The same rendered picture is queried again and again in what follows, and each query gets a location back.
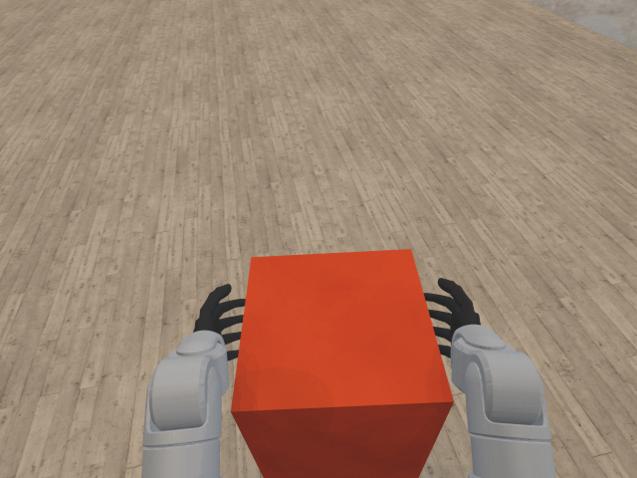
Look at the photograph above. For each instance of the carton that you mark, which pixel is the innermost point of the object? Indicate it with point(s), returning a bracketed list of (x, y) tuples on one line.
[(339, 373)]

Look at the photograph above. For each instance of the robot right forearm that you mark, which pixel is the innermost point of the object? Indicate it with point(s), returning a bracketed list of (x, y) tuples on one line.
[(506, 408)]

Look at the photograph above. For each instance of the robot left forearm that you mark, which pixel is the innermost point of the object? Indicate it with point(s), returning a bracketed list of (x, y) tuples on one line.
[(183, 410)]

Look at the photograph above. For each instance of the robot right hand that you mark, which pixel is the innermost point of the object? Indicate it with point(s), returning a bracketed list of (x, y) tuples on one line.
[(462, 309)]

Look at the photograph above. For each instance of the robot left hand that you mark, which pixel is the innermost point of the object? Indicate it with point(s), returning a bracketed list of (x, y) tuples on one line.
[(211, 311)]

